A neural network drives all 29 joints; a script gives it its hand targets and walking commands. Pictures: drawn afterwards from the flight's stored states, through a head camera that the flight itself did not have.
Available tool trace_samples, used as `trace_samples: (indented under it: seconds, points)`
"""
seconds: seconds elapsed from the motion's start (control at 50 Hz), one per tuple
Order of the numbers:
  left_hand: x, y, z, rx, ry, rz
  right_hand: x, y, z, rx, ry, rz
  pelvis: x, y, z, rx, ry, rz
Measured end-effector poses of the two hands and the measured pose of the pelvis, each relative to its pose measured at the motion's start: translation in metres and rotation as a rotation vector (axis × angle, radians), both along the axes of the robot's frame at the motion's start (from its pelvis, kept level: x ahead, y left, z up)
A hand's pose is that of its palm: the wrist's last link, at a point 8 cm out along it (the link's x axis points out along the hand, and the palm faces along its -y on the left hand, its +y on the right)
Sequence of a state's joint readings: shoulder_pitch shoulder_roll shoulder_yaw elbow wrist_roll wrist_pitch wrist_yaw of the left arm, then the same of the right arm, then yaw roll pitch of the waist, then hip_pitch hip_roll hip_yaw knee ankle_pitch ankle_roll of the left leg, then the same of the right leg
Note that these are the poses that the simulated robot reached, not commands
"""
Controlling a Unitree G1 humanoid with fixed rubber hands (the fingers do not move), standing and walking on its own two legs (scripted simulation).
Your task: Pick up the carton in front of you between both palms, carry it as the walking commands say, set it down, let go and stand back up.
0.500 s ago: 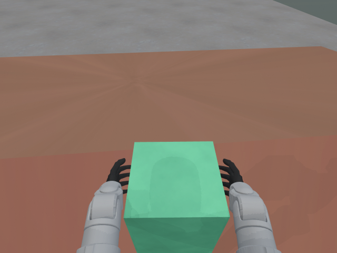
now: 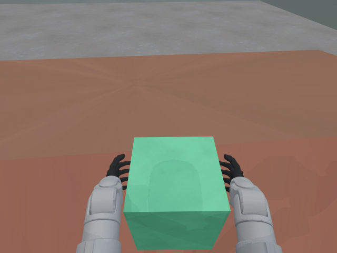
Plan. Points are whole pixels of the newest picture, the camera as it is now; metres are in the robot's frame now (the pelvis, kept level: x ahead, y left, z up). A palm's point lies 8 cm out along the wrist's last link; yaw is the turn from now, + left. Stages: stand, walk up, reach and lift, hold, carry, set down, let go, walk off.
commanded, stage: hold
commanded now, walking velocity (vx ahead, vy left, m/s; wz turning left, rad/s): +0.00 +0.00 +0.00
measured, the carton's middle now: (174, 194) +0.30 +0.00 -0.02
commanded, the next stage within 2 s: carry in 0.74 s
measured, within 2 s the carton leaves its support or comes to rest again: neither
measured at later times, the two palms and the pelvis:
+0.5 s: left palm (114, 180) +0.29 +0.15 +0.05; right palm (236, 181) +0.29 -0.15 +0.05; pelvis +0.01 +0.00 +0.00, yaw +0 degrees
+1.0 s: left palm (122, 164) +0.33 +0.13 +0.07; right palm (240, 167) +0.33 -0.17 +0.06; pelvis +0.05 -0.01 -0.01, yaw -1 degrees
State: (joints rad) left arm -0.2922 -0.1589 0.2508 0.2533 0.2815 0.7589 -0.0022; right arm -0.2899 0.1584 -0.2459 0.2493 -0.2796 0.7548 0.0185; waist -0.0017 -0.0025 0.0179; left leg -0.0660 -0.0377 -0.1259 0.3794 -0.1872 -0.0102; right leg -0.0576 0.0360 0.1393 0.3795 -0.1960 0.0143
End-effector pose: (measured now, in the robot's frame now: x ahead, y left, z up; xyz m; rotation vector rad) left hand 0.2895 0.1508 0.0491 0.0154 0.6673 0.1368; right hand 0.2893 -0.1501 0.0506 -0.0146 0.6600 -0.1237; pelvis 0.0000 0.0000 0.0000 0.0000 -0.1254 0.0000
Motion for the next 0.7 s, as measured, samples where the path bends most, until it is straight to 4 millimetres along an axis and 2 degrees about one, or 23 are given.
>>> trace_samples:
  seconds: [0.7]
  points:
    - [0.004, -0.001, 0.000, 0.015, 0.004, -0.009, 0.004, -0.001, 0.000, -0.014, 0.005, 0.010, 0.009, -0.001, 0.002, 0.000, 0.002, 0.002]
